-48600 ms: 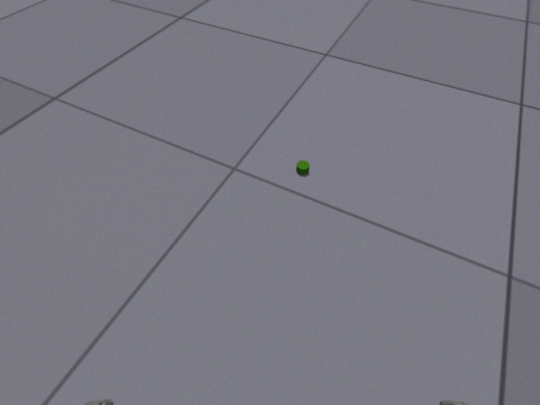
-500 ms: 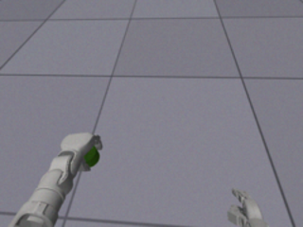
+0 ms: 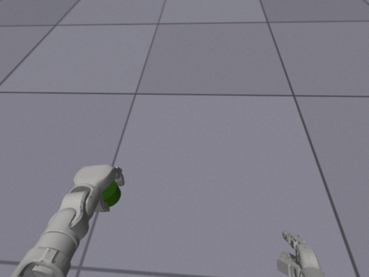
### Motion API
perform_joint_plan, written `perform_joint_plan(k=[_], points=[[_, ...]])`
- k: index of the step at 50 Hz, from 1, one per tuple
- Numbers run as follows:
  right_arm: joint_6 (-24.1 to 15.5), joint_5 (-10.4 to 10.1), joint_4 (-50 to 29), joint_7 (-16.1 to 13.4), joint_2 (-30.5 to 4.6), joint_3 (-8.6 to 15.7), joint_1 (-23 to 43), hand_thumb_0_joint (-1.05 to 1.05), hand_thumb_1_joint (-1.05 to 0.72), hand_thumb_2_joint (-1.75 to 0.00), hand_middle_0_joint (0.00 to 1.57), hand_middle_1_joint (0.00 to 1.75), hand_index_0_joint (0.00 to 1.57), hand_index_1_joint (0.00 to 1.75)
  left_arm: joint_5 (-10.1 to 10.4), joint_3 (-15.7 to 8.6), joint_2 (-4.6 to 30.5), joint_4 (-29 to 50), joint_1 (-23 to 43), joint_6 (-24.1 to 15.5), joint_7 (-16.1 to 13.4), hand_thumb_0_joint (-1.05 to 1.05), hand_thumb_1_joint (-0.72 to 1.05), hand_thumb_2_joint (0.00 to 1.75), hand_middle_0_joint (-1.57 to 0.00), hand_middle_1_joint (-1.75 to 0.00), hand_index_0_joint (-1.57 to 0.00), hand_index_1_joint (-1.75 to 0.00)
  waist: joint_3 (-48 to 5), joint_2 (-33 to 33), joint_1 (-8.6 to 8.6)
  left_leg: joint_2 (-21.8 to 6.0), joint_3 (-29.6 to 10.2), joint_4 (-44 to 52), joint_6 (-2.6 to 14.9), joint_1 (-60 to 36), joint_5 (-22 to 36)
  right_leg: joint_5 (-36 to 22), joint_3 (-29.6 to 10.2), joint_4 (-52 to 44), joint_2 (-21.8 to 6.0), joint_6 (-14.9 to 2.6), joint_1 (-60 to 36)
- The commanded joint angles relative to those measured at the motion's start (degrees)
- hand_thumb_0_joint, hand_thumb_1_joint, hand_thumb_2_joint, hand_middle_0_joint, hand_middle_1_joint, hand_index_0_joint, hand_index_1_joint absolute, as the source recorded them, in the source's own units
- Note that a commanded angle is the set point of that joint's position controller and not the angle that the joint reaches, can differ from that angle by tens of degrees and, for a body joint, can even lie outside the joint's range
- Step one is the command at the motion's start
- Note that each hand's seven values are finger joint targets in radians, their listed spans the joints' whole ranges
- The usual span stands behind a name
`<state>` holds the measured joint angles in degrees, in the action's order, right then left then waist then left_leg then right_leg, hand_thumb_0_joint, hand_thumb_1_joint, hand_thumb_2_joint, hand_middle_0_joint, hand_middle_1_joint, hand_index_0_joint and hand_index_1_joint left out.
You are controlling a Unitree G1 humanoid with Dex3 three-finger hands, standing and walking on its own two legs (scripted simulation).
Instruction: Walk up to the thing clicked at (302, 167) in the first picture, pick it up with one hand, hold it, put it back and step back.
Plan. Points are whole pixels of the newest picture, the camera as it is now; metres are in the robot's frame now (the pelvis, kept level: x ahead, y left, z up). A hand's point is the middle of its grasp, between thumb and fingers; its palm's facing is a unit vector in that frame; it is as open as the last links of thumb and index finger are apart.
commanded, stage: hold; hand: left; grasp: from above
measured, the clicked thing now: (106, 192) +0.31 +0.22 -0.06
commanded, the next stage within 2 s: crouch in 0.04 s
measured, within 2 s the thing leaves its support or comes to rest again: neither
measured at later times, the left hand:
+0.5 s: hand (109, 211) +0.28 +0.23 -0.11, palm faces -0.47 -0.04 -0.88, open 8.5 cm
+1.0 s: hand (128, 224) +0.33 +0.24 -0.36, palm faces -0.45 +0.00 -0.89, open 8.3 cm
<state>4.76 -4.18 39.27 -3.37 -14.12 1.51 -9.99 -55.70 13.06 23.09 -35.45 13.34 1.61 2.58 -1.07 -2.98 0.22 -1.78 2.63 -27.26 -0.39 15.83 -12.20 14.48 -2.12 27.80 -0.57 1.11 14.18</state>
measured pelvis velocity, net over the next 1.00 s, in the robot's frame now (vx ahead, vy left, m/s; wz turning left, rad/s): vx -0.07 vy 0.01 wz -0.01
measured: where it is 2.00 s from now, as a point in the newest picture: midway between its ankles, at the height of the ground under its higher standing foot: outside the picture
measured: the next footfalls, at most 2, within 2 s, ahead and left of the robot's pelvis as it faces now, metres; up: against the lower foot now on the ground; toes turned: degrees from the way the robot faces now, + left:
none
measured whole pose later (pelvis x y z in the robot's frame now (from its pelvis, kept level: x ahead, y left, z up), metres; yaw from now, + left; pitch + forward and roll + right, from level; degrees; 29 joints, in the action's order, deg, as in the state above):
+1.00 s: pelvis -0.07 +0.01 -0.23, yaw -1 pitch +31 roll -4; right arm -0.2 2.7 43.3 -0.8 -12.8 3.5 -12.4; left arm -65.5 4.2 24.0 -70.1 38.5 -1.6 -21.0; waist -11.8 -3.2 -7.4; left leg -2.3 -1.6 -96.0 0.8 95.7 -32.1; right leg 35.3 -0.1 94.9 0.4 2.1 91.2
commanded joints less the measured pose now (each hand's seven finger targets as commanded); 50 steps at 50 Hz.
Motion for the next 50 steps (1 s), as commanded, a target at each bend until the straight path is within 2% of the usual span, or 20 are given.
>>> perform_joint_plan(k=[1,4,7,8,17,22,25,26,27,28,30,33,36,37,38,40,42,45,47,50], points=[[-2.56,0.03,-8.32,-0.48,-7.11,2.18,5.24,0.0,-0.9,-0.9,0.2,0.3,0.2,0.3,-0.13,-5.2,10.83,11.33,17.68,-0.99,-1.67,0.0,0.52,0.57,-0.89,-0.61,-0.92,-0.58,-12.78,2.12,0.56,2.2,0.02,2.43,1.22,-8.82,10.41,-9.73,1.28,-4.21,2.11,-1.41,-0.24],[-2.71,0.14,-8.15,-0.52,-7.14,2.26,4.9,0.0,-0.9,-0.9,0.2,0.3,0.2,0.3,-0.77,-6.37,11.69,13.28,20.32,-1.33,-3.11,0.0,0.51,0.53,-0.87,-0.61,-0.91,-0.57,-14.42,0.46,0.41,2.11,0.14,2.4,0.99,-9.84,10.74,-9.96,1.36,-3.86,2.26,-1.54,-0.12],[-2.64,0.18,-8.33,-0.45,-7.08,2.3,5.21,0.0,-0.92,-0.91,0.2,0.3,0.2,0.3,-1.37,-7.08,11.58,11.63,18.58,-0.9,-4.5,0.0,0.56,0.51,-0.89,-0.67,-0.95,-0.6,-13.6,0.8,0.75,2.1,0.07,2.42,0.89,-9.13,10.55,-9.41,1.55,-4.01,2.27,-1.58,-0.12],[-2.58,0.16,-8.12,-0.35,-6.95,2.35,5.23,0.0,-0.88,-0.89,0.2,0.3,0.2,0.3,-1.57,-6.64,10.85,11.7,17.24,-0.67,-4.79,0.0,0.48,0.49,-0.81,-0.66,-0.87,-0.59,-13.49,1.36,0.94,2.14,0.26,2.15,0.98,-8.98,10.82,-9.72,1.55,-4.09,2.19,-1.43,-0.47],[-2.1,0.68,-6.59,0.28,-7.32,2.86,3.36,0.0,-0.89,-0.9,0.2,0.3,0.2,0.3,-2.9,-3.36,6.53,0.08,16.04,-1.55,-8.54,0.0,0.49,0.52,-0.87,-0.59,-0.9,-0.55,-8.39,6.01,-1.83,2.43,-0.14,0.08,1.22,-3.69,5.78,-5.77,1.58,-2.63,1.84,-1.29,5.16],[-2.33,2.02,-4.42,1.03,-7.9,3.36,1.16,0.0,-0.89,-0.9,0.2,0.3,0.2,0.3,-5.38,-4.94,8.14,-4.34,25.78,-3.49,-15.14,0.0,0.54,0.51,-0.9,-0.6,-0.94,-0.56,-13.05,3.34,-3.01,2.62,-0.18,-9.24,0.56,4.09,3.73,-4.16,1.76,5.54,1.73,-1.42,13.63],[-2.9,2.94,-3.27,1.73,-8.33,4.36,-0.95,0.0,-0.9,-0.9,0.2,0.3,0.2,0.3,-7.8,-4.27,5.59,-10.78,26.77,-3.85,-19.27,0.0,0.58,0.5,-0.92,-0.62,-0.97,-0.57,-17.35,2.08,-4.27,2.13,-0.81,-18.1,-0.1,10.8,2.56,-3.0,2.02,14.33,2.07,-1.95,23.34],[-3.06,3.26,-3.09,1.92,-8.49,4.61,-1.61,0.0,-0.9,-0.9,0.2,0.3,0.2,0.3,-8.76,-5.03,6.77,-11.77,28.08,-4.18,-20.34,0.0,0.57,0.5,-0.92,-0.59,-0.97,-0.55,-19.56,1.05,-4.36,1.88,-1.05,-21.33,-0.08,13.3,2.74,-2.99,1.95,17.44,2.19,-2.15,26.01],[-3.32,3.55,-2.94,2.06,-8.56,4.71,-1.84,0.0,-0.9,-0.9,0.2,0.3,0.2,0.3,-9.53,-4.91,6.28,-15.4,28.64,-4.21,-21.37,0.0,0.57,0.52,-0.92,-0.61,-0.97,-0.57,-20.11,1.69,-4.83,1.97,-1.04,-24.78,0.07,17.38,2.31,-2.69,2.09,20.27,2.17,-2.1,29.24],[-3.58,3.84,-2.99,2.29,-8.83,4.99,-2.12,0.0,-0.9,-0.9,0.2,0.3,0.2,0.3,-10.05,-5.81,7.16,-16.69,28.39,-4.29,-22.34,0.0,0.59,0.52,-0.94,-0.6,-0.98,-0.56,-21.96,1.66,-4.24,1.82,-1.16,-27.78,0.29,20.6,1.76,-2.04,2.21,23.24,2.24,-2.21,31.54],[-4.02,4.36,-3.08,2.46,-9.17,5.34,-3.25,0.0,-0.9,-0.9,0.2,0.3,0.2,0.3,-11.11,-6.86,8.8,-15.94,33.44,-4.56,-23.97,0.0,0.62,0.53,-0.95,-0.62,-1.0,-0.57,-27.45,-1.66,-4.76,1.79,-1.49,-32.22,0.27,24.23,0.85,-1.13,2.53,28.18,2.26,-2.46,36.35],[-4.67,4.9,-2.33,2.31,-9.6,5.66,-4.83,0.0,-0.9,-0.9,0.2,0.3,0.2,0.3,-11.17,-7.12,7.93,-20.65,35.15,-3.86,-25.6,0.0,0.68,0.52,-0.99,-0.61,-1.04,-0.56,-30.52,-2.11,-5.82,1.63,-2.15,-38.12,0.65,30.78,-1.0,0.77,3.43,34.25,2.55,-2.71,43.67],[-5.4,5.34,-1.99,1.99,-9.55,5.96,-5.78,0.0,-0.9,-0.9,0.2,0.3,0.2,0.3,-10.95,-8.84,9.49,-24.37,35.35,-3.34,-26.78,0.0,0.65,0.54,-1.0,-0.56,-1.04,-0.53,-33.65,-0.72,-5.03,1.9,-2.32,-43.41,1.0,40.09,-5.2,3.93,3.82,39.8,2.52,-2.84,48.23],[-5.67,5.57,-1.94,1.96,-9.72,6.06,-5.86,0.0,-0.89,-0.9,0.2,0.3,0.2,0.3,-10.75,-9.17,10.07,-23.5,36.96,-3.25,-26.94,0.0,0.64,0.54,-0.98,-0.57,-1.02,-0.53,-35.76,-1.23,-5.57,1.83,-2.62,-45.28,1.01,41.85,-6.3,4.86,3.88,41.8,2.48,-2.9,50.02],[-5.94,5.78,-1.9,1.87,-9.95,6.26,-6.14,0.0,-0.89,-0.9,0.2,0.3,0.2,0.3,-10.48,-9.77,10.84,-21.88,38.33,-3.06,-27.09,0.0,0.64,0.54,-0.98,-0.58,-1.02,-0.54,-38.49,-2.72,-5.21,1.75,-2.89,-46.83,0.96,42.08,-6.63,5.1,3.94,43.63,2.37,-2.98,51.51],[-6.2,5.99,-1.44,1.68,-10.06,6.4,-6.56,0.0,-0.9,-0.9,0.2,0.3,0.2,0.3,-10.1,-9.29,9.69,-23.32,38.79,-2.36,-27.02,0.0,0.63,0.52,-1.0,-0.55,-1.03,-0.52,-39.51,-2.9,-6.11,1.37,-3.63,-48.9,0.81,44.09,-8.47,6.73,4.49,46.66,2.34,-3.15,55.26],[-6.32,6.16,-1.4,1.53,-10.27,6.65,-6.62,0.0,-0.89,-0.9,0.2,0.3,0.2,0.3,-10.08,-10.82,12.03,-21.92,40.39,-2.22,-27.04,0.0,0.63,0.53,-0.99,-0.56,-1.02,-0.53,-41.95,-4.34,-5.26,1.23,-4.28,-50.19,0.47,45.2,-10.74,8.84,4.85,49.47,2.32,-3.47,58.32],[-6.69,6.6,-0.75,1.52,-10.5,6.33,-6.69,0.0,-0.9,-0.9,0.2,0.3,0.2,0.3,-10.2,-10.07,10.83,-26.19,42.2,-2.19,-26.15,0.0,0.64,0.53,-1.0,-0.55,-1.03,-0.52,-38.9,-3.36,-7.81,0.74,-6.36,-52.98,0.32,50.13,-16.19,13.39,5.8,53.67,2.4,-3.65,66.37],[-6.99,6.92,-0.37,1.62,-10.89,6.11,-6.46,0.0,-0.89,-0.9,0.2,0.3,0.2,0.3,-10.13,-10.74,11.9,-28.26,43.12,-2.64,-25.83,0.0,0.63,0.51,-0.99,-0.52,-1.03,-0.49,-36.61,-3.52,-8.08,0.77,-7.51,-54.63,0.2,54.16,-20.71,17.02,6.07,56.18,2.22,-3.68,71.23],[-7.62,7.27,-0.37,1.99,-10.92,5.96,-6.88,0.0,-0.89,-0.9,0.2,0.3,0.2,0.3,-10.17,-11.8,13.01,-28.2,43.82,-4.02,-25.55,0.0,0.64,0.49,-0.99,-0.51,-1.03,-0.48,-39.21,-2.55,-8.42,1.15,-7.47,-58.96,0.61,57.55,-22.62,19.09,6.18,58.89,2.07,-3.61,74.27]])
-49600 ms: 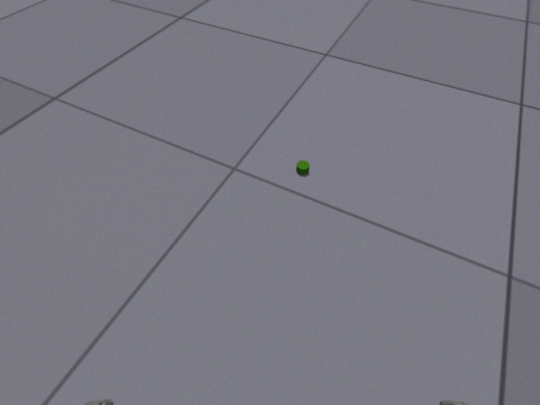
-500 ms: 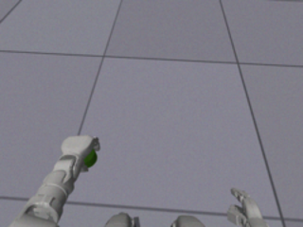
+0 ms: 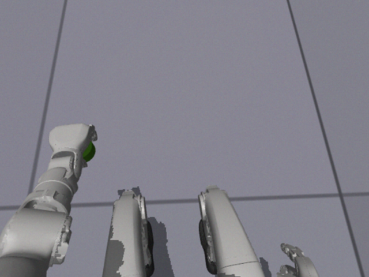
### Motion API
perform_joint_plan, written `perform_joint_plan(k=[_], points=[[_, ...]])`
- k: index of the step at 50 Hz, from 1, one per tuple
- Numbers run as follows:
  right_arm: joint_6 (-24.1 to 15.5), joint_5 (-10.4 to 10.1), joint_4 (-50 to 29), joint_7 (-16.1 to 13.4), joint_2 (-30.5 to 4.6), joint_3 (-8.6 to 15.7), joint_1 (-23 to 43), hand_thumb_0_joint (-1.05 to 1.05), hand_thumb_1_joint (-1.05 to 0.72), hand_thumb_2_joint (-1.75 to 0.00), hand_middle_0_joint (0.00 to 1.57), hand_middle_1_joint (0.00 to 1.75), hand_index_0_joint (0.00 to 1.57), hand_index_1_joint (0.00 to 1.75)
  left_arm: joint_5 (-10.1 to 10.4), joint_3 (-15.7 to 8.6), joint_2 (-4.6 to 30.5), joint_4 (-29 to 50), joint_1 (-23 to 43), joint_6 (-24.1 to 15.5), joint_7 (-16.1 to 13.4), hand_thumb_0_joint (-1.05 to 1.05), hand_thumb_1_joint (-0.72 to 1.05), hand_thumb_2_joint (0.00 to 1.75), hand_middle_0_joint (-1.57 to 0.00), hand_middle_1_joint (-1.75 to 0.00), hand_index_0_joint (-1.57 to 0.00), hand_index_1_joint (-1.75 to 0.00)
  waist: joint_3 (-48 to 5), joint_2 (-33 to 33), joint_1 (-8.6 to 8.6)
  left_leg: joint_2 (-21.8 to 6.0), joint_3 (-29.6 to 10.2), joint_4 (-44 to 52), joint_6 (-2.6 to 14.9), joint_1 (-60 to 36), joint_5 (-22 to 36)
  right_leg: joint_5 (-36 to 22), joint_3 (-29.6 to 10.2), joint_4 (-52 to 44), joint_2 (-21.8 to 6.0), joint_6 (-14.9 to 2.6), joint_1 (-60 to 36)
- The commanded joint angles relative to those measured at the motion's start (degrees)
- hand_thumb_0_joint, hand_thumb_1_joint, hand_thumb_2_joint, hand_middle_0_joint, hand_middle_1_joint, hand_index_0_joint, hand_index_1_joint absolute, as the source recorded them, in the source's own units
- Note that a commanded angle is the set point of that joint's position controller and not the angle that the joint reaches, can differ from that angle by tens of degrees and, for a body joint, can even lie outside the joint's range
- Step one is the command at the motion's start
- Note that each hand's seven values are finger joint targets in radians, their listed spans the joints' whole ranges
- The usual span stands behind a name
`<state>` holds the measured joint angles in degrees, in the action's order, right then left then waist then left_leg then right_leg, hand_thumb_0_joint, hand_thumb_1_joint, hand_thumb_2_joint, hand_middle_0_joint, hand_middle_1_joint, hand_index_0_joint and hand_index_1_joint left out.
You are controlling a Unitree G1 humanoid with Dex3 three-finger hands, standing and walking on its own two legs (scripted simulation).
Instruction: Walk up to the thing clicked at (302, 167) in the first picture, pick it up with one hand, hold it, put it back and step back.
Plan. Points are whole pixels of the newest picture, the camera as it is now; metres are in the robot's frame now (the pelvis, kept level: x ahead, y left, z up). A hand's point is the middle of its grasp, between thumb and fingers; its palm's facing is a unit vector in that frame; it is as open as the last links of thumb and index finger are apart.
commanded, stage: crouch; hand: left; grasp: from above
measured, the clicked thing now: (80, 149) +0.41 +0.24 -0.16
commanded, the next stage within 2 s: lower in 1.16 s
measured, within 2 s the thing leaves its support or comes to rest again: neither
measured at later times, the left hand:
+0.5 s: hand (97, 161) +0.41 +0.23 -0.30, palm faces -0.46 -0.04 -0.89, open 8.3 cm
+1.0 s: hand (102, 164) +0.42 +0.23 -0.36, palm faces -0.46 -0.04 -0.89, open 8.3 cm
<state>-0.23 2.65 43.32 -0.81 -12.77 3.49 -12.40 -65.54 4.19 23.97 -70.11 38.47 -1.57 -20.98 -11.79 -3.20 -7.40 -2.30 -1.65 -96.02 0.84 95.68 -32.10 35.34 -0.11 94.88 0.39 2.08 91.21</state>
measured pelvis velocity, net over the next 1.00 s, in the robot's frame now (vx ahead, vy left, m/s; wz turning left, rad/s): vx -0.02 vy -0.02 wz -0.08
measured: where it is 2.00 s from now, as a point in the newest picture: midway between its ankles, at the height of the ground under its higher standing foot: (179, 256)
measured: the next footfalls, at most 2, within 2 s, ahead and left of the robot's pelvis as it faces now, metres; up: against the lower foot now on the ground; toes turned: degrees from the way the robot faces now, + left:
none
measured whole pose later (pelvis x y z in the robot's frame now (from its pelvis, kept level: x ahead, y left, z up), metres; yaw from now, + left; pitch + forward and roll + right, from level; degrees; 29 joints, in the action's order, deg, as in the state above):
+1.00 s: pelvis -0.02 -0.02 -0.19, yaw -4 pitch +34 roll -6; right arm -3.7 8.3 45.7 5.7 -13.3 0.3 -6.7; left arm -70.2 -3.9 33.7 -81.7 48.6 -8.9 -26.4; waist -6.1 0.2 -9.9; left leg -3.0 -7.1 -131.6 -1.1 129.9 -36.5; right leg 40.1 2.9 130.0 3.1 1.7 124.6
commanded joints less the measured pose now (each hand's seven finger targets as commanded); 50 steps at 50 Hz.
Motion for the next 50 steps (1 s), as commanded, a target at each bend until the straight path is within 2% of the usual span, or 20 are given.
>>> perform_joint_plan(k=[1,4,7,10,16,17,19,21,23,24,26,27,29,33,35,37,40,43,44,50], points=[[-2.82,0.35,-4.72,-0.41,-11.85,3.7,-4.24,0.0,-0.89,-0.9,0.2,0.3,0.2,0.3,-0.38,-3.18,13.24,8.7,20.15,-1.58,-2.03,0.0,0.64,0.48,-0.99,-0.51,-1.03,-0.47,-29.89,-2.5,-0.63,1.93,-2.89,8.81,-0.49,-21.35,-3.33,-0.79,4.21,-7.69,1.33,-4.73,-2.74],[-3.63,0.87,-3.63,0.17,-11.52,3.11,-4.24,0.0,-0.89,-0.9,0.2,0.3,0.2,0.3,-1.35,-3.13,12.94,5.6,19.31,-3.18,-2.34,0.0,0.68,0.52,-1.03,-0.52,-1.06,-0.48,-30.39,-2.16,-1.69,2.13,-1.88,3.88,-0.12,-16.81,-2.59,-1.45,4.09,-5.12,1.26,-4.38,0.08],[-4.13,1.34,-3.12,0.92,-11.83,2.85,-4.25,0.0,-0.89,-0.9,0.2,0.3,0.2,0.3,-2.61,-4.99,16.66,8.46,21.91,-4.54,-3.7,0.0,0.69,0.53,-1.04,-0.51,-1.08,-0.48,-33.98,-6.45,-0.54,2.14,-1.89,1.1,-0.41,-16.4,-1.6,-2.13,4.38,-1.56,1.26,-4.61,3.75],[-4.34,1.85,-2.05,1.58,-11.96,2.49,-4.55,0.0,-0.9,-0.9,0.2,0.3,0.2,0.3,-3.64,-5.07,15.83,7.67,22.3,-4.69,-5.73,0.0,0.68,0.52,-1.04,-0.5,-1.07,-0.47,-35.19,-8.61,-0.84,1.98,-1.93,-1.11,-0.75,-16.12,0.23,-3.77,5.03,1.53,1.25,-4.69,6.57],[-4.67,2.92,-1.17,3.3,-12.29,2.64,-4.95,0.0,-0.9,-0.9,0.2,0.3,0.2,0.3,-3.16,-5.59,16.06,6.76,23.79,-3.78,-7.14,0.0,0.68,0.52,-1.05,-0.48,-1.07,-0.46,-37.89,-10.17,-1.26,1.44,-1.22,-7.25,-0.31,-15.79,7.16,-9.89,5.61,6.1,1.48,-4.33,8.36],[-4.68,3.12,-1.21,3.49,-12.6,2.75,-5.34,0.0,-0.9,-0.9,0.2,0.3,0.2,0.3,-3.31,-6.87,17.49,6.12,22.73,-3.64,-7.18,0.0,0.67,0.56,-1.06,-0.48,-1.07,-0.46,-38.97,-9.86,-0.85,1.43,-0.98,-8.53,-0.21,-15.51,8.81,-11.28,5.6,6.87,1.42,-4.13,7.5],[-4.72,3.39,-1.35,3.97,-11.56,2.65,-5.05,0.0,-0.9,-0.9,0.2,0.3,0.2,0.3,-2.7,-5.37,15.15,4.77,22.27,-3.69,-6.83,0.0,0.71,0.55,-1.07,-0.5,-1.09,-0.48,-37.66,-8.39,-1.59,1.3,-0.39,-10.65,0.19,-13.34,8.82,-11.83,5.63,7.33,1.83,-3.96,7.59],[-4.57,3.66,-1.1,4.34,-11.61,2.71,-5.23,0.0,-0.91,-0.9,0.2,0.3,0.2,0.3,-2.73,-5.88,16.11,3.65,22.36,-4.02,-6.51,0.0,0.72,0.55,-1.08,-0.5,-1.11,-0.48,-35.88,-7.25,-2.05,1.29,-0.14,-11.92,0.4,-10.0,7.99,-11.83,5.46,7.93,1.97,-3.76,7.07],[-4.25,3.81,-1.25,4.45,-11.54,2.64,-4.9,0.0,-0.91,-0.9,0.2,0.3,0.2,0.3,-2.72,-7.28,18.14,3.64,22.05,-4.14,-6.52,0.0,0.71,0.53,-1.08,-0.48,-1.1,-0.46,-36.97,-7.41,-0.74,1.28,0.28,-13.17,0.4,-8.43,7.49,-11.43,5.26,8.88,2.26,-3.76,6.7],[-4.26,3.81,-1.15,4.44,-11.89,2.68,-4.8,0.0,-0.9,-0.9,0.2,0.3,0.2,0.3,-2.85,-7.78,19.44,4.84,24.08,-4.41,-6.58,0.0,0.72,0.51,-1.07,-0.49,-1.1,-0.46,-37.05,-8.06,-0.9,1.17,0.22,-13.58,0.37,-7.54,6.63,-10.58,5.49,9.72,2.37,-3.85,7.77],[-4.02,3.96,-1.0,4.69,-11.46,2.35,-4.33,0.0,-0.91,-0.9,0.2,0.3,0.2,0.3,-3.07,-7.08,17.53,0.6,21.04,-4.35,-6.48,0.0,0.72,0.5,-1.08,-0.48,-1.11,-0.46,-33.95,-6.55,-1.08,1.21,0.18,-14.52,0.42,-5.44,5.67,-9.7,5.59,10.39,2.61,-3.88,9.1],[-4.01,4.0,-1.02,4.73,-11.45,2.52,-3.84,0.0,-0.9,-0.9,0.2,0.3,0.2,0.3,-3.04,-7.22,18.19,2.8,22.86,-4.77,-6.57,0.0,0.72,0.5,-1.07,-0.47,-1.1,-0.44,-34.62,-7.22,-0.86,1.03,0.34,-15.33,0.51,-4.86,5.47,-9.69,5.51,10.85,2.82,-3.89,9.42],[-3.95,4.09,-1.11,5.02,-11.66,2.33,-4.25,0.0,-0.91,-0.9,0.2,0.3,0.2,0.3,-3.28,-8.11,18.9,-0.72,20.48,-4.75,-6.42,0.0,0.71,0.5,-1.06,-0.49,-1.09,-0.46,-33.54,-5.0,-0.94,1.01,0.17,-16.53,0.71,-3.29,5.65,-9.96,5.64,11.82,2.91,-3.71,9.47],[-3.78,4.44,-0.95,5.35,-12.08,2.25,-3.71,0.0,-0.9,-0.9,0.2,0.3,0.2,0.3,-3.63,-8.53,20.57,2.73,24.45,-5.81,-6.4,0.0,0.68,0.48,-1.04,-0.48,-1.07,-0.45,-35.24,-9.23,-0.43,0.92,0.31,-18.19,0.4,-2.96,5.87,-9.86,5.95,14.54,3.06,-4.01,11.21],[-3.89,4.52,-0.84,5.62,-12.0,1.96,-3.8,0.0,-0.9,-0.9,0.2,0.3,0.2,0.3,-3.58,-8.03,19.11,0.02,23.91,-6.03,-6.53,0.0,0.69,0.48,-1.04,-0.49,-1.07,-0.46,-32.15,-8.17,-1.45,0.76,-0.4,-18.22,0.31,-1.97,3.64,-7.61,6.71,15.52,3.0,-4.19,14.07],[-4.01,4.78,-0.6,5.69,-12.45,2.01,-3.94,0.0,-0.9,-0.9,0.2,0.3,0.2,0.3,-3.97,-8.21,19.67,0.13,25.79,-6.57,-6.77,0.0,0.67,0.48,-1.03,-0.48,-1.06,-0.45,-33.5,-9.17,-2.13,0.72,-0.8,-18.89,0.14,-2.19,2.98,-6.95,7.1,16.9,3.16,-4.37,15.38],[-4.06,4.81,-0.29,5.77,-12.53,1.63,-3.78,0.0,-0.9,-0.9,0.2,0.3,0.2,0.3,-4.05,-8.88,21.44,-0.24,26.66,-7.01,-7.35,0.0,0.64,0.48,-1.02,-0.46,-1.04,-0.44,-33.97,-9.36,-1.35,0.86,-0.32,-20.23,0.26,-0.15,2.53,-6.47,7.18,17.82,3.38,-4.38,15.31],[-4.26,5.09,0.15,5.84,-12.39,1.31,-3.99,0.0,-0.91,-0.9,0.2,0.3,0.2,0.3,-4.21,-8.77,20.98,-2.69,27.06,-6.98,-7.77,0.0,0.62,0.47,-1.0,-0.48,-1.03,-0.45,-31.51,-8.41,-2.03,0.97,-0.01,-21.27,0.44,1.93,0.87,-4.92,7.09,17.95,3.32,-4.28,16.85],[-4.29,5.21,0.3,5.83,-12.86,1.3,-3.84,0.0,-0.9,-0.9,0.2,0.3,0.2,0.3,-4.41,-9.37,22.52,-1.94,27.97,-7.1,-7.82,0.0,0.64,0.47,-1.0,-0.48,-1.03,-0.45,-32.66,-8.43,-1.93,0.9,-0.13,-21.72,0.45,1.71,0.86,-4.74,7.25,18.4,3.34,-4.28,17.02],[-4.5,5.61,0.9,5.89,-13.1,0.44,-3.57,0.0,-0.9,-0.9,0.2,0.3,0.2,0.3,-4.55,-9.55,23.86,-4.66,28.94,-7.54,-7.94,0.0,0.62,0.47,-0.98,-0.48,-1.01,-0.45,-30.96,-7.92,-2.18,1.08,0.05,-23.75,0.6,6.0,-1.65,-2.08,7.42,19.95,3.41,-4.22,18.37]])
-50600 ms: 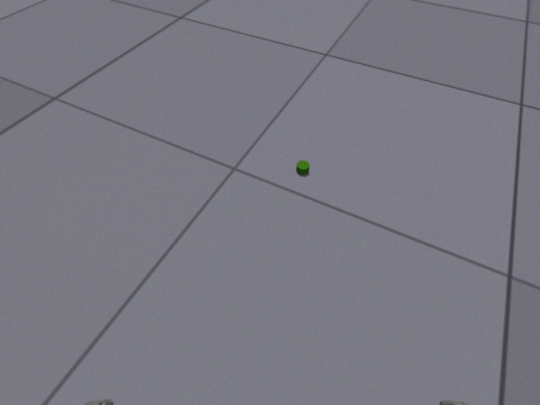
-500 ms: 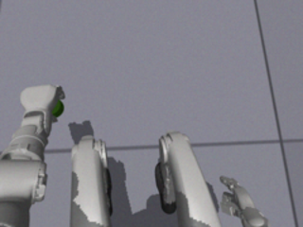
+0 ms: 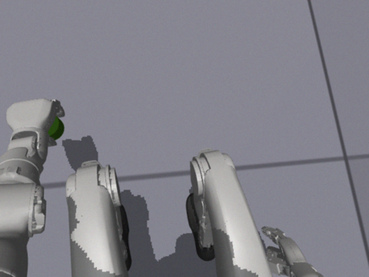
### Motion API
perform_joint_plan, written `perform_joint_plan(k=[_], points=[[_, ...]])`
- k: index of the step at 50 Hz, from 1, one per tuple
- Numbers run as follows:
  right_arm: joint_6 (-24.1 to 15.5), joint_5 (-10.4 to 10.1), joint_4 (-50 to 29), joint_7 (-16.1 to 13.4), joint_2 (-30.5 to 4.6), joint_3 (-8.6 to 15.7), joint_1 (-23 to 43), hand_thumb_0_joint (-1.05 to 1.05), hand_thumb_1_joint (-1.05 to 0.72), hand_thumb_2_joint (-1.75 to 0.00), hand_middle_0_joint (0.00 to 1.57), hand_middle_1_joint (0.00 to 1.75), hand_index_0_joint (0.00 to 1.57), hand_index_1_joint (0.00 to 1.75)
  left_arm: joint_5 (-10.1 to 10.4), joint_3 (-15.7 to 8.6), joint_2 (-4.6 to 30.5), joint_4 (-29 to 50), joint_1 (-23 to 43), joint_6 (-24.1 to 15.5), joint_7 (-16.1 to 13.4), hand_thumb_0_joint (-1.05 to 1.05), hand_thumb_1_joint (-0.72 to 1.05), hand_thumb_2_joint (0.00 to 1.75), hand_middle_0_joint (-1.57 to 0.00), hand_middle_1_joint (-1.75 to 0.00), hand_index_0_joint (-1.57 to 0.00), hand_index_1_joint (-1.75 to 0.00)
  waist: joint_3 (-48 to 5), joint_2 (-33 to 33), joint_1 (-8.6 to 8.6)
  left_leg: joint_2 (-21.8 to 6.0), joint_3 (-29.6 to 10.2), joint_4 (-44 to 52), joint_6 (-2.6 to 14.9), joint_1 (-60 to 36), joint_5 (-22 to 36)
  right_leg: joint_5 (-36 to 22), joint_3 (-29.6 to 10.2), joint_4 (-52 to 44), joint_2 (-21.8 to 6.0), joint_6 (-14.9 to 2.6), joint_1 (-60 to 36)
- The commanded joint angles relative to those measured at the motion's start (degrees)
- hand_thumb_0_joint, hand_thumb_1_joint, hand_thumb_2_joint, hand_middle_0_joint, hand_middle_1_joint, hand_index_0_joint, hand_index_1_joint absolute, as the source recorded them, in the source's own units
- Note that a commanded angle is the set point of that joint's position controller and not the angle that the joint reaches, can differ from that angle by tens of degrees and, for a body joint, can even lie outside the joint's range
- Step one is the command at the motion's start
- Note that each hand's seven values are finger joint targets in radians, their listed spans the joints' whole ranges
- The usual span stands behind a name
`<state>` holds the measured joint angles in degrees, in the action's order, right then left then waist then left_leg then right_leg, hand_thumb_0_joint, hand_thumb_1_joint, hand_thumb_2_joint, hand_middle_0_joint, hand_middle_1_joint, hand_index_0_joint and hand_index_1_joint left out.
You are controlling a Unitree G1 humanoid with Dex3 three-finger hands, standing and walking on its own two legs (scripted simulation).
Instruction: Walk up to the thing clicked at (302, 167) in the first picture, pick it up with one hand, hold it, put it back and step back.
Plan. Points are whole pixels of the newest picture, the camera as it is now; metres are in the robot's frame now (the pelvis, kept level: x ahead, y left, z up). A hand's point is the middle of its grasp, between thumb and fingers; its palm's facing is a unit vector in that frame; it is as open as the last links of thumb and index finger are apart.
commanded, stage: crouch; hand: left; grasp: from above
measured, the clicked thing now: (47, 126) +0.43 +0.28 -0.20
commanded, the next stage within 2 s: lower in 0.16 s
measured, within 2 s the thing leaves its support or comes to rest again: rests again in 1.66 s
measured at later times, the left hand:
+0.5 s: hand (52, 135) +0.41 +0.28 -0.22, palm faces -0.50 -0.10 -0.86, open 8.3 cm
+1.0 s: hand (62, 135) +0.42 +0.27 -0.27, palm faces -0.47 -0.13 -0.87, open 8.3 cm
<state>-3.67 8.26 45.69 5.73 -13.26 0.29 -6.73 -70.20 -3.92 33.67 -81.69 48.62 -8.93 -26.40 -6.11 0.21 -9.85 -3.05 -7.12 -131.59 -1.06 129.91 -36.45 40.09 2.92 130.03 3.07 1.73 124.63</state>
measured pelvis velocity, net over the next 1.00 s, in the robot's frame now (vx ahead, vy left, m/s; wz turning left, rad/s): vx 0.01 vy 0.00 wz -0.07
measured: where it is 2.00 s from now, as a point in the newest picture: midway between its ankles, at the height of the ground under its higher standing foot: (162, 243)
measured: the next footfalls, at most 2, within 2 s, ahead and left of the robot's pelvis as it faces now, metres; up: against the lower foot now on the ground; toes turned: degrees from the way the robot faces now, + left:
none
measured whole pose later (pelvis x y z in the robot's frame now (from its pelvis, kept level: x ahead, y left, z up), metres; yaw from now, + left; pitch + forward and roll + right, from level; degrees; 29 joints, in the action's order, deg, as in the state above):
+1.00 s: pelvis +0.01 +0.00 -0.05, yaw -4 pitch +31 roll -8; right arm -7.2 13.8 45.9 11.0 -14.3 -6.2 -3.0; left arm -72.0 -10.1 41.2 -91.9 50.0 -12.0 -34.0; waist 1.5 3.6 -13.9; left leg -3.1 -12.1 -143.8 -2.1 135.9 -39.5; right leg 41.4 6.2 139.6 5.0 2.3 129.9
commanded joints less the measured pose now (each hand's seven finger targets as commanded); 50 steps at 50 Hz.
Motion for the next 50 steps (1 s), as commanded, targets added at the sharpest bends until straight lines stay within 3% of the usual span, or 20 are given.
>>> perform_joint_plan(k=[1,4,5,6,14,16,21,23,25,28,29,30,31,32,34,38,42,47,48,50], points=[[-1.08,0.07,-1.49,-0.47,-12.27,3.48,-9.08,0.0,-0.9,-0.9,0.2,0.3,0.2,0.3,0.17,-0.75,13.35,5.14,17.74,-0.14,-2.28,0.0,0.63,0.46,-0.98,-0.49,-1.02,-0.45,-35.58,-10.75,0.05,1.86,5.6,11.6,2.51,-27.15,2.42,-6.52,4.43,-15.1,0.85,-3.9,-15.43],[-1.17,0.22,-1.06,-0.56,-12.84,3.06,-9.55,0.0,-0.9,-0.9,0.2,0.3,0.2,0.3,0.26,-2.21,15.91,5.99,19.14,-0.62,-2.58,0.0,0.6,0.46,-0.97,-0.49,-1.0,-0.45,-36.31,-10.55,0.45,1.83,5.66,10.41,2.68,-26.16,3.03,-7.27,4.34,-14.74,0.88,-3.66,-15.88],[-1.21,0.19,-1.03,-0.56,-12.46,2.96,-9.02,0.0,-0.9,-0.9,0.2,0.3,0.2,0.3,0.55,-1.61,14.98,5.07,17.73,-0.51,-2.52,0.0,0.6,0.45,-0.97,-0.48,-1.0,-0.44,-35.89,-10.44,0.91,1.82,5.7,10.39,2.6,-26.51,3.17,-7.35,4.3,-14.54,0.98,-3.74,-15.61],[-1.25,0.31,-0.94,-0.45,-12.52,2.87,-9.34,0.0,-0.9,-0.9,0.2,0.3,0.2,0.3,0.25,-0.84,14.36,5.06,18.29,-0.68,-2.32,0.0,0.6,0.48,-0.98,-0.48,-1.0,-0.46,-35.84,-10.61,-0.04,1.69,5.9,9.43,2.67,-26.19,3.63,-8.32,4.23,-14.46,1.05,-3.54,-16.17],[-1.0,0.52,-0.6,-0.03,-13.5,2.58,-9.61,0.0,-0.9,-0.9,0.2,0.3,0.2,0.3,-0.1,-2.2,15.41,5.67,17.81,-1.06,-2.73,0.0,0.62,0.53,-1.02,-0.48,-1.03,-0.46,-36.67,-12.73,0.14,1.64,5.25,8.19,2.35,-27.78,6.41,-11.51,5.36,-11.82,1.07,-3.59,-14.55],[-1.18,0.73,-0.67,0.25,-13.48,2.23,-9.47,0.0,-0.9,-0.9,0.2,0.3,0.2,0.3,-0.12,-0.78,13.59,1.85,16.66,-1.05,-2.64,0.0,0.63,0.54,-1.03,-0.48,-1.04,-0.47,-32.81,-11.28,-1.01,1.53,5.01,8.04,2.41,-25.08,4.46,-9.83,5.78,-11.6,1.29,-3.61,-13.05],[-1.51,1.28,-0.6,0.62,-13.97,1.03,-9.24,0.0,-0.9,-0.9,0.2,0.3,0.2,0.3,-0.45,-1.2,15.59,-0.33,17.07,-2.08,-3.29,0.0,0.63,0.51,-1.01,-0.5,-1.04,-0.47,-31.35,-8.48,-1.81,1.46,4.86,5.63,2.98,-21.45,4.38,-10.29,5.58,-11.28,1.62,-3.0,-14.77],[-1.9,1.56,-0.42,0.78,-14.15,0.64,-8.83,0.0,-0.9,-0.9,0.2,0.3,0.2,0.3,-0.89,-1.73,17.08,0.65,17.85,-2.73,-3.78,0.0,0.64,0.5,-1.02,-0.5,-1.04,-0.47,-31.31,-10.76,-1.47,1.3,4.79,5.2,2.71,-22.63,4.68,-10.58,5.74,-10.26,1.64,-3.11,-14.0],[-2.08,1.98,-0.74,0.8,-14.88,0.62,-9.16,0.0,-0.9,-0.9,0.2,0.3,0.2,0.3,-1.41,-3.83,18.98,3.17,19.1,-3.58,-4.98,0.0,0.66,0.5,-1.02,-0.5,-1.05,-0.47,-34.04,-14.19,-1.18,1.36,4.37,5.29,2.14,-25.83,5.42,-10.72,6.63,-8.94,1.43,-3.45,-13.29],[-2.26,2.45,-0.6,1.09,-15.09,0.65,-8.08,0.0,-0.9,-0.9,0.2,0.3,0.2,0.3,-2.29,-3.72,17.78,2.55,18.3,-3.85,-6.51,0.0,0.69,0.5,-1.05,-0.51,-1.07,-0.48,-33.6,-15.48,-1.98,1.32,3.96,4.89,1.74,-26.91,5.01,-10.46,7.43,-7.63,1.63,-3.59,-11.33],[-2.24,2.56,-0.68,1.2,-15.21,0.55,-8.01,0.0,-0.9,-0.9,0.2,0.3,0.2,0.3,-2.46,-4.43,18.98,3.82,18.56,-4.07,-7.03,0.0,0.69,0.5,-1.03,-0.52,-1.06,-0.48,-34.67,-17.24,-1.64,1.26,3.89,4.96,1.59,-27.39,5.58,-11.0,7.49,-7.34,1.79,-3.63,-11.63],[-2.57,3.03,-0.6,1.55,-15.04,0.29,-7.47,0.0,-0.9,-0.9,0.2,0.3,0.2,0.3,-2.57,-3.32,17.18,0.19,17.27,-3.58,-7.36,0.0,0.69,0.52,-1.04,-0.52,-1.07,-0.49,-32.53,-15.67,-2.61,1.2,3.75,4.21,1.65,-26.62,4.81,-10.58,7.78,-6.78,1.67,-3.6,-10.43],[-2.81,3.26,-0.3,1.8,-15.19,0.33,-7.55,0.0,-0.9,-0.9,0.2,0.3,0.2,0.3,-2.61,-3.9,18.04,0.59,18.48,-3.77,-7.8,0.0,0.69,0.54,-1.04,-0.54,-1.07,-0.51,-31.92,-15.97,-2.96,1.12,3.65,3.99,1.7,-25.78,4.27,-10.21,7.9,-6.86,1.85,-3.51,-10.13],[-2.79,3.25,-0.39,1.95,-15.25,0.11,-7.66,0.0,-0.9,-0.9,0.2,0.3,0.2,0.3,-2.99,-4.77,19.49,1.88,17.99,-3.66,-8.36,0.0,0.67,0.54,-1.03,-0.54,-1.05,-0.51,-32.22,-17.21,-2.01,1.21,3.97,3.97,1.75,-25.61,5.34,-11.44,7.54,-7.24,1.9,-3.46,-11.08],[-2.76,3.34,-0.21,2.18,-15.05,-0.07,-7.64,0.0,-0.9,-0.9,0.2,0.3,0.2,0.3,-2.29,-5.17,19.06,2.01,16.51,-3.02,-9.05,0.0,0.67,0.54,-1.04,-0.51,-1.06,-0.49,-33.81,-17.37,-1.46,1.2,4.05,3.4,1.75,-26.06,6.96,-13.11,7.33,-6.65,1.95,-3.35,-12.11],[-3.44,4.27,0.27,3.58,-14.93,-0.62,-7.16,0.0,-0.89,-0.89,0.2,0.3,0.2,0.3,-2.06,-3.8,17.32,-2.03,17.01,-2.04,-9.46,0.0,0.66,0.57,-1.03,-0.49,-1.05,-0.48,-31.66,-15.61,-3.66,0.9,3.57,1.71,1.98,-24.46,6.92,-13.8,7.83,-6.1,2.36,-3.13,-11.94],[-3.72,4.69,0.37,4.12,-15.49,-1.25,-7.67,0.0,-0.89,-0.89,0.2,0.3,0.2,0.3,-0.93,-6.11,20.23,-3.24,14.59,-1.92,-9.65,0.0,0.64,0.54,-1.0,-0.5,-1.02,-0.47,-32.29,-13.67,-2.62,0.77,3.37,0.58,2.43,-21.48,7.8,-14.67,7.42,-6.04,2.52,-2.63,-15.24],[-4.27,5.32,-0.29,4.82,-15.69,-2.15,-6.6,0.0,-0.89,-0.89,0.2,0.3,0.2,0.3,-1.12,-6.01,20.5,-5.0,15.27,-2.81,-9.81,0.0,0.63,0.5,-0.98,-0.49,-1.01,-0.46,-30.0,-13.14,-3.86,0.75,2.79,-0.5,2.44,-20.49,6.49,-13.45,8.48,-4.88,2.67,-2.8,-13.9],[-4.25,5.55,-0.27,4.82,-16.48,-1.92,-7.17,0.0,-0.89,-0.89,0.2,0.3,0.2,0.3,-1.39,-8.13,23.23,-4.41,14.36,-3.12,-10.09,0.0,0.64,0.52,-0.99,-0.5,-1.02,-0.47,-31.26,-13.54,-3.54,0.65,2.49,-0.31,2.4,-20.96,7.58,-14.46,8.64,-4.79,2.97,-2.74,-15.48],[-4.21,5.85,0.08,4.96,-16.56,-2.09,-7.52,0.0,-0.89,-0.89,0.2,0.3,0.2,0.3,-2.04,-9.23,24.45,-4.93,14.58,-3.54,-10.65,0.0,0.67,0.54,-1.02,-0.49,-1.05,-0.47,-31.35,-14.28,-3.83,0.47,2.33,-0.8,2.26,-21.81,8.56,-15.71,8.83,-4.14,2.98,-2.7,-15.75]])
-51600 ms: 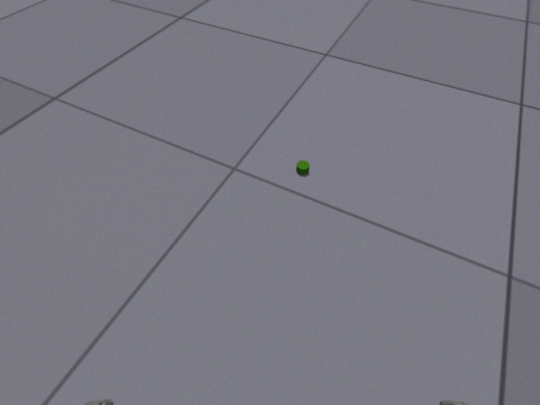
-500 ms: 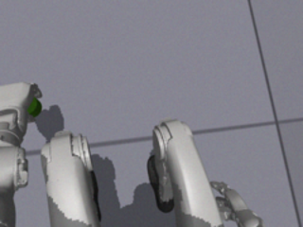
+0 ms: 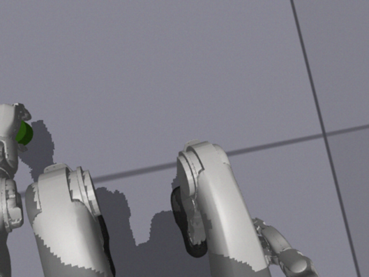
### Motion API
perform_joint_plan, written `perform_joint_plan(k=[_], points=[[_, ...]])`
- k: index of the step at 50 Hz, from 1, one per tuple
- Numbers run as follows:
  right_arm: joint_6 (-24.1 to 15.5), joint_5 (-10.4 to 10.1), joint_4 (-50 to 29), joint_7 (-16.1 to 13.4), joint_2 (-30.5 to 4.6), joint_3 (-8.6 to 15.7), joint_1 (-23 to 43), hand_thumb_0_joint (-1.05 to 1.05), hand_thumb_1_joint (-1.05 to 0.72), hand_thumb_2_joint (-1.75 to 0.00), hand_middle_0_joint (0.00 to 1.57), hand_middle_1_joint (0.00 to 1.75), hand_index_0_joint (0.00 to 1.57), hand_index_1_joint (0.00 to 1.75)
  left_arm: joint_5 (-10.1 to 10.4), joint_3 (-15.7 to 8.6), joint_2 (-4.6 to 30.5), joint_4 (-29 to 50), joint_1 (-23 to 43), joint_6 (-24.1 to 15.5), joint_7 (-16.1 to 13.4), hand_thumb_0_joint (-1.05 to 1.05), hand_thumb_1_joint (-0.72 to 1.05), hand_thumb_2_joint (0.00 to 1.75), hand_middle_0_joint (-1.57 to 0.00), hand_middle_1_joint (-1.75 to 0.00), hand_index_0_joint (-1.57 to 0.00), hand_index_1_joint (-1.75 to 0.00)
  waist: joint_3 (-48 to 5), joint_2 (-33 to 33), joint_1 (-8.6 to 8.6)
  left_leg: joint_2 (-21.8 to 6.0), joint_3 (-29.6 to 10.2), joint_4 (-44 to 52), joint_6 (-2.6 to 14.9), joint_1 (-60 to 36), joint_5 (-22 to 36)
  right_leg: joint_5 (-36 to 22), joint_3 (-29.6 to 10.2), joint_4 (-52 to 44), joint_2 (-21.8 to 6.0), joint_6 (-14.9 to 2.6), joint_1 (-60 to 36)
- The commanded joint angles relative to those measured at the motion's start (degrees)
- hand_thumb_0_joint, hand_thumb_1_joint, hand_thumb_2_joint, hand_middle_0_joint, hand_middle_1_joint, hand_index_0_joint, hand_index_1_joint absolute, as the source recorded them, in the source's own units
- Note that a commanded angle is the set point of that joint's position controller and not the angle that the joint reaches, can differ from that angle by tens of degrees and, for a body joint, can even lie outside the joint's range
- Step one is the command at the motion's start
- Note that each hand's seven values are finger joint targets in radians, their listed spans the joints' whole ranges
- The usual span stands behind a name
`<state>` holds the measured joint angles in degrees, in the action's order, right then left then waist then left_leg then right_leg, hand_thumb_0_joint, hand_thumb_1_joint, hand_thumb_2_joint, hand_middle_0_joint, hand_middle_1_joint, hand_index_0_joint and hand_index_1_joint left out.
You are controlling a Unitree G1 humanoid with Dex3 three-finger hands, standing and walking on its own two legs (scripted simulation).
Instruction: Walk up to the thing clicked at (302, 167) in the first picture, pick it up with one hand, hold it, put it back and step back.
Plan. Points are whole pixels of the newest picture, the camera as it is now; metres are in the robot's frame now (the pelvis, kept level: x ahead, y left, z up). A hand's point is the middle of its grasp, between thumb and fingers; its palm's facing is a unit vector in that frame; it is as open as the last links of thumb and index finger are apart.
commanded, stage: rest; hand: left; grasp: from above
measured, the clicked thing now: (13, 132) +0.41 +0.31 -0.25
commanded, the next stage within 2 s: open in 0.78 s
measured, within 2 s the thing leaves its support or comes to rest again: rests again in 0.66 s
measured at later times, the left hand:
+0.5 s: hand (15, 137) +0.39 +0.30 -0.24, palm faces -0.44 -0.15 -0.89, open 8.2 cm
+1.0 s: hand (12, 141) +0.39 +0.31 -0.25, palm faces -0.46 -0.15 -0.87, open 8.3 cm
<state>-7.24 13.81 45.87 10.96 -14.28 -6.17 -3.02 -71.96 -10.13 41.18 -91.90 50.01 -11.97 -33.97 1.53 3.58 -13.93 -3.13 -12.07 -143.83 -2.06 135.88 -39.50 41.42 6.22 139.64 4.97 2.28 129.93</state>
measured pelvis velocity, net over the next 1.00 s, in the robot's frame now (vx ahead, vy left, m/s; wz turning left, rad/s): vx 0.00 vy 0.01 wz -0.06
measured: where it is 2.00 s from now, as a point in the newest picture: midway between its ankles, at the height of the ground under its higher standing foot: (148, 245)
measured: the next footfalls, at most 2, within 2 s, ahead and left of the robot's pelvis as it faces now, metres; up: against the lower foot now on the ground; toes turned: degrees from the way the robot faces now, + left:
none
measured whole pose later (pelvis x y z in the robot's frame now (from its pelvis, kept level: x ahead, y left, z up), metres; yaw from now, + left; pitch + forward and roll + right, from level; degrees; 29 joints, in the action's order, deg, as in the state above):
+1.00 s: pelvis +0.00 +0.01 -0.01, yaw -3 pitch +26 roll -12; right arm -15.4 17.8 45.6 16.9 -16.8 -12.7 -1.2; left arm -70.3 -6.7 48.7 -99.8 50.8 -13.0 -40.5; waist 6.8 7.2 -16.6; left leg -2.9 -16.3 -147.4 -2.0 134.2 -40.7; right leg 41.1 9.4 139.9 6.1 3.3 126.7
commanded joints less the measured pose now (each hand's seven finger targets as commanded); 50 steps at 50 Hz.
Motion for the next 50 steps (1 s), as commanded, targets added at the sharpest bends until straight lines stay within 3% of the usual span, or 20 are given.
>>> perform_joint_plan(k=[1,2,3,4,10,11,12,14,21,24,26,31,32,33,35,36,37,38,44,50], points=[[-0.4,0.3,0.25,-0.22,-15.83,4.53,-11.31,0.0,-0.89,-0.89,0.2,0.3,0.2,0.3,-0.82,-3.85,17.38,4.72,11.78,-0.57,-3.45,0.0,0.68,0.56,-1.04,-0.49,-1.06,-0.47,-38.97,-18.01,0.65,0.49,7.25,11.33,3.18,-27.91,11.95,-17.38,5.5,-13.59,1.27,-3.29,-20.99],[-0.67,0.87,0.06,0.11,-15.45,3.96,-11.51,0.0,-0.89,-0.89,0.2,0.3,0.2,0.3,-0.71,-2.96,16.14,4.39,13.23,-0.75,-3.69,0.0,0.71,0.55,-1.05,-0.52,-1.07,-0.49,-37.33,-18.39,-0.64,0.66,7.32,10.85,3.17,-27.14,11.64,-17.31,5.69,-13.14,1.08,-3.19,-20.63],[-0.63,0.91,0.2,0.18,-15.98,4.12,-11.14,0.0,-0.89,-0.89,0.2,0.3,0.2,0.3,-0.66,-3.38,16.03,4.25,12.5,-0.96,-4.06,0.0,0.71,0.53,-1.04,-0.51,-1.07,-0.48,-37.63,-18.79,-0.33,0.54,6.99,11.34,3.02,-27.74,11.25,-16.77,6.06,-13.37,1.24,-3.37,-19.95],[-0.99,1.02,-0.19,0.43,-15.22,3.95,-10.26,0.0,-0.89,-0.89,0.2,0.3,0.2,0.3,-0.94,-1.32,14.14,3.3,13.53,-1.05,-3.86,0.0,0.7,0.54,-1.04,-0.5,-1.07,-0.48,-36.35,-19.22,-1.13,0.53,6.96,10.81,2.91,-27.23,10.37,-16.04,5.93,-12.86,1.34,-3.49,-18.82],[-2.45,2.0,0.17,1.13,-16.79,3.14,-10.53,0.0,-0.89,-0.89,0.2,0.3,0.2,0.3,-1.58,-1.42,16.76,2.73,14.27,-2.12,-4.63,0.0,0.72,0.53,-1.04,-0.52,-1.07,-0.48,-34.27,-20.67,-2.18,0.46,6.1,10.53,2.6,-27.89,8.6,-13.95,7.42,-12.15,1.27,-3.53,-17.32],[-2.93,2.09,-0.58,1.39,-17.01,3.0,-9.46,0.0,-0.89,-0.89,0.2,0.3,0.2,0.3,-1.35,0.84,13.85,2.96,15.03,-2.28,-4.7,0.0,0.74,0.51,-1.05,-0.51,-1.08,-0.48,-33.81,-20.72,-2.37,0.54,6.03,10.58,2.39,-28.17,8.55,-13.67,7.82,-12.08,1.24,-3.59,-16.85],[-2.92,2.42,0.68,1.51,-17.03,2.72,-10.15,0.0,-0.89,-0.89,0.2,0.3,0.2,0.3,-1.41,-1.83,17.28,2.95,13.62,-2.45,-5.55,0.0,0.74,0.51,-1.04,-0.52,-1.08,-0.49,-35.07,-21.84,-1.82,0.35,5.78,10.85,2.39,-28.78,9.52,-14.89,7.82,-12.18,1.48,-3.49,-18.36],[-3.24,2.67,0.25,1.92,-17.47,2.37,-10.06,0.0,-0.89,-0.89,0.2,0.3,0.2,0.3,-1.32,-1.73,16.77,1.85,13.06,-2.45,-6.21,0.0,0.75,0.5,-1.04,-0.53,-1.08,-0.48,-33.98,-20.85,-2.17,0.45,5.71,10.41,2.47,-27.71,9.54,-15.05,8.07,-12.03,1.45,-3.35,-17.84],[-4.79,3.38,-0.04,3.31,-18.3,1.23,-8.48,0.0,-0.89,-0.89,0.2,0.3,0.2,0.3,-1.38,1.01,16.05,-0.17,14.22,-1.34,-8.1,0.0,0.74,0.47,-1.03,-0.51,-1.07,-0.46,-32.31,-21.28,-3.24,0.17,5.36,9.89,2.48,-26.94,8.89,-14.87,8.12,-11.83,2.0,-3.34,-17.46],[-5.36,3.2,0.66,3.61,-18.36,0.96,-7.37,0.0,-0.89,-0.89,0.2,0.3,0.2,0.3,-0.9,1.63,15.79,0.0,13.15,-0.76,-9.31,0.0,0.73,0.46,-1.04,-0.48,-1.07,-0.45,-31.82,-22.11,-2.05,0.05,5.11,10.98,2.19,-27.3,7.93,-13.42,8.38,-12.22,2.23,-3.56,-17.19],[-5.94,3.53,0.65,4.14,-18.7,0.75,-7.83,0.0,-0.89,-0.89,0.2,0.3,0.2,0.3,-0.44,2.25,14.87,-0.26,13.44,-0.46,-9.58,0.0,0.71,0.44,-1.01,-0.49,-1.05,-0.44,-31.76,-21.52,-2.94,0.03,5.0,11.12,2.23,-27.31,7.92,-13.6,8.52,-12.69,2.33,-3.45,-17.81],[-7.17,3.06,0.5,4.97,-18.63,-0.14,-8.11,0.0,-0.9,-0.9,0.2,0.3,0.2,0.3,1.36,2.93,15.13,-1.44,13.96,0.27,-9.09,0.0,0.65,0.45,-0.99,-0.48,-1.02,-0.45,-30.69,-20.47,-3.11,-0.13,4.75,10.12,2.61,-25.96,8.9,-15.28,8.07,-13.21,2.28,-3.13,-18.8],[-7.47,3.18,-0.05,5.21,-18.99,0.11,-8.65,0.0,-0.9,-0.9,0.2,0.3,0.2,0.3,1.38,2.37,15.42,-1.85,13.73,0.27,-8.86,0.0,0.66,0.42,-0.98,-0.49,-1.02,-0.45,-31.51,-20.1,-4.0,-0.17,4.68,9.83,2.61,-27.09,10.25,-16.73,8.45,-12.89,2.26,-3.0,-19.64],[-7.46,3.14,0.18,5.12,-19.61,0.17,-8.72,0.0,-0.9,-0.9,0.2,0.3,0.2,0.3,1.49,0.87,17.03,-2.37,12.66,0.25,-8.99,0.0,0.65,0.44,-0.98,-0.5,-1.02,-0.45,-32.08,-19.88,-3.38,-0.36,4.4,10.18,2.52,-27.36,10.78,-17.28,8.6,-12.86,2.51,-3.02,-20.5],[-7.94,3.21,0.23,5.35,-19.5,0.07,-8.96,0.0,-0.9,-0.9,0.2,0.3,0.2,0.3,1.91,1.35,16.55,-2.27,14.2,-0.24,-8.39,0.0,0.66,0.43,-0.99,-0.49,-1.03,-0.45,-31.27,-19.56,-4.18,-0.32,4.03,9.78,2.54,-26.89,10.01,-16.45,8.92,-12.61,2.18,-2.99,-19.99],[-7.75,3.27,0.43,5.25,-19.1,-0.21,-9.26,0.0,-0.9,-0.9,0.2,0.3,0.2,0.3,1.85,0.08,17.13,-3.18,12.07,-0.28,-8.46,0.0,0.65,0.46,-0.99,-0.5,-1.02,-0.46,-31.87,-20.64,-3.37,-0.3,4.09,10.66,2.39,-27.64,10.78,-17.01,8.85,-13.0,2.36,-3.15,-21.37],[-8.2,3.29,-0.5,5.45,-18.48,-0.34,-7.65,0.0,-0.9,-0.9,0.2,0.3,0.2,0.3,1.84,3.34,14.87,-2.21,14.74,-0.7,-7.85,0.0,0.64,0.45,-0.98,-0.49,-1.02,-0.45,-30.38,-20.6,-4.35,-0.35,4.05,9.83,2.46,-26.9,9.09,-15.8,8.6,-12.57,2.32,-3.15,-19.75],[-8.32,3.58,0.13,5.54,-19.01,-0.81,-9.02,0.0,-0.9,-0.9,0.2,0.3,0.2,0.3,1.87,1.59,17.04,-2.69,14.3,-0.93,-7.81,0.0,0.65,0.45,-0.99,-0.51,-1.02,-0.47,-30.94,-20.78,-4.73,-0.31,3.99,10.02,2.49,-28.13,10.05,-16.75,9.1,-12.94,2.23,-2.96,-21.02],[-8.45,3.33,-0.08,5.47,-19.1,-1.67,-7.51,0.0,-0.9,-0.9,0.2,0.3,0.2,0.3,1.69,3.1,16.96,-3.56,14.04,-1.8,-7.95,0.0,0.66,0.43,-0.99,-0.49,-1.03,-0.45,-28.93,-19.25,-4.87,-0.45,3.65,9.71,2.64,-25.9,8.01,-14.9,8.74,-13.56,2.37,-2.94,-21.09],[-9.03,3.44,-0.17,5.77,-19.85,-2.09,-6.49,0.0,-0.89,-0.89,0.2,0.3,0.2,0.3,1.65,4.47,16.48,-1.81,14.24,-2.12,-8.82,0.0,0.18,0.42,-0.56,-0.57,-0.6,-0.52,-29.42,-20.34,-4.79,-0.58,3.08,10.53,2.17,-27.7,8.52,-15.0,9.77,-13.2,2.64,-3.1,-20.94]])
